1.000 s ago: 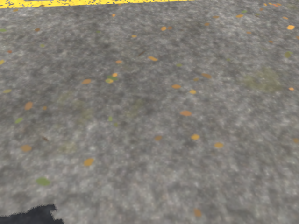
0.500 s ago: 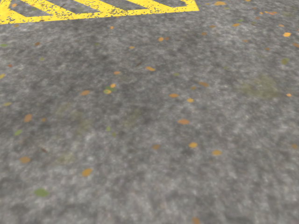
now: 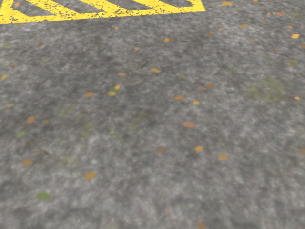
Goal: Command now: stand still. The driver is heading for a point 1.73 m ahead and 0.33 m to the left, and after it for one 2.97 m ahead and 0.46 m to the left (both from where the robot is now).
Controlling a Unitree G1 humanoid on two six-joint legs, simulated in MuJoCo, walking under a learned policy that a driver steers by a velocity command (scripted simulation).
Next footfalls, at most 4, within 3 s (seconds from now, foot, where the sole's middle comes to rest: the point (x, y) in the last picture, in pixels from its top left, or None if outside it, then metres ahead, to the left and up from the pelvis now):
0.78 right None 0.43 -0.09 -0.77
1.32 left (128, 182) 0.74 0.14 -0.77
1.90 right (172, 131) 1.05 -0.09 -0.77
2.46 left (129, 94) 1.34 0.16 -0.77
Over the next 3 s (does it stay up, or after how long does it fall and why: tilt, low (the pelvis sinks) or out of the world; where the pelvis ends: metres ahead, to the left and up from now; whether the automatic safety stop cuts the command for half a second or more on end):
stays up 1.51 0.09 -0.01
